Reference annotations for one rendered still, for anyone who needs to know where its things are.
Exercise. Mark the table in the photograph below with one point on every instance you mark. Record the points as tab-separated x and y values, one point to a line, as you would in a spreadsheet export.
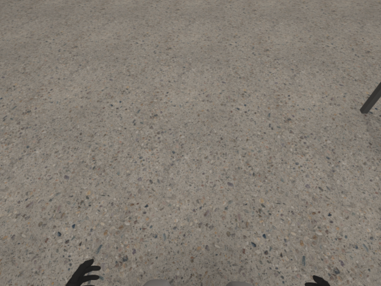
371	100

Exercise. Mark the robot left hand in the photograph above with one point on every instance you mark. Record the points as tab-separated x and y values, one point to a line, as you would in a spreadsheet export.
78	277

